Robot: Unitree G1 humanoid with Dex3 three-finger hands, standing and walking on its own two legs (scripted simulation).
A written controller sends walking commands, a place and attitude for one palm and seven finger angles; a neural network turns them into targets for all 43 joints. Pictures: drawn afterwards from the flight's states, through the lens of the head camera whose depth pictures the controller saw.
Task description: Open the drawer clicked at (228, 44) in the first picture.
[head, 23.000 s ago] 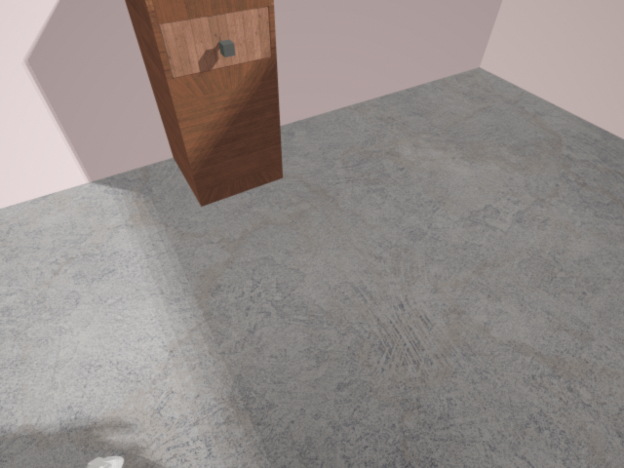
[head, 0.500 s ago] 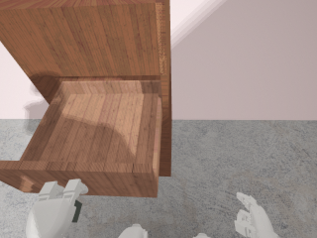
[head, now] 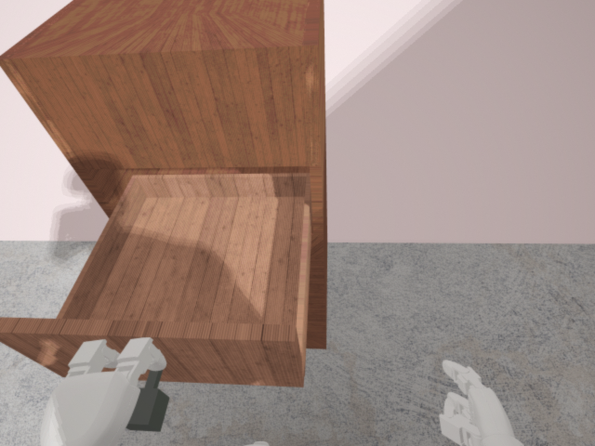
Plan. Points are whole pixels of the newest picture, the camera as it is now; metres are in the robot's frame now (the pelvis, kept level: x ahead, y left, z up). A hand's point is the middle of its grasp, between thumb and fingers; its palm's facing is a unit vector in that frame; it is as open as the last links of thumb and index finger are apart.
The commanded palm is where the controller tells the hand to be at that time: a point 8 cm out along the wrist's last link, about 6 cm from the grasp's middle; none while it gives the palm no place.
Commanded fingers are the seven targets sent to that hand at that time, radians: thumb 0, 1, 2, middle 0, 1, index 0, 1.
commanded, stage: lift the hand off the handle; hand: left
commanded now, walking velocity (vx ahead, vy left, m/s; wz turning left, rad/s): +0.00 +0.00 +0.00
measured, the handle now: (149, 392) +0.19 +0.22 -0.01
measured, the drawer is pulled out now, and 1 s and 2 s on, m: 0.30 0.30 0.30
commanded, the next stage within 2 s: draw the hand back to the body in 0.84 s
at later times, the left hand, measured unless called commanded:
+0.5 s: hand (94, 374) +0.17 +0.23 +0.11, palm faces +0.12 -0.12 -0.99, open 13.5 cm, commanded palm +0.13 +0.22 +0.17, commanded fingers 0.00 -0.50 0.30 -0.30 -1.20 -0.30 -1.20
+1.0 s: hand (75, 376) +0.16 +0.23 +0.14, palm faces +0.04 -0.16 -0.99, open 13.8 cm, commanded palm +0.13 +0.23 +0.20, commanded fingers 0.00 -0.50 0.30 -0.30 -1.20 -0.30 -1.20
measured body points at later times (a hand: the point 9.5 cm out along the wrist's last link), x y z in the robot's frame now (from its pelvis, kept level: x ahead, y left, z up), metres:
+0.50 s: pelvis +0.01 +0.01 +0.02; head +0.02 -0.03 +0.47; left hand +0.16 +0.23 +0.16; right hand +0.22 -0.19 -0.07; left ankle +0.01 +0.13 -0.69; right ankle -0.01 -0.10 -0.69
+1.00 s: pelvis +0.01 +0.01 +0.04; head +0.01 -0.04 +0.49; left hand +0.15 +0.23 +0.19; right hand +0.25 -0.18 -0.04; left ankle +0.01 +0.13 -0.69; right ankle -0.01 -0.10 -0.69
